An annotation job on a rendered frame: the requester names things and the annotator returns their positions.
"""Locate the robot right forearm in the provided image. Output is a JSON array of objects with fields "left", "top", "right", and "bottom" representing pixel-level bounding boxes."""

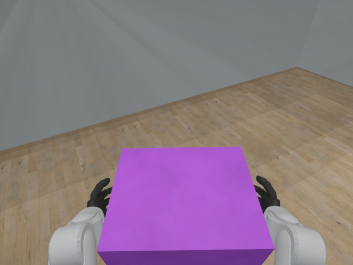
[{"left": 264, "top": 206, "right": 327, "bottom": 265}]

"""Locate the left robot hand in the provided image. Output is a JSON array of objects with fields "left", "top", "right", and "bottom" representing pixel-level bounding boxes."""
[{"left": 87, "top": 178, "right": 113, "bottom": 217}]

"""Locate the robot left forearm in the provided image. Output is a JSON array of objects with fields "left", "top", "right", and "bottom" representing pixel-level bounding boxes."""
[{"left": 48, "top": 206, "right": 105, "bottom": 265}]

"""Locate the right robot hand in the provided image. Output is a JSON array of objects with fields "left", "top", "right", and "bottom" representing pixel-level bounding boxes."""
[{"left": 254, "top": 176, "right": 280, "bottom": 214}]

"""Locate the carton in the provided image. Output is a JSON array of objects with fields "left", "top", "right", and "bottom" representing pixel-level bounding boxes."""
[{"left": 97, "top": 147, "right": 275, "bottom": 265}]

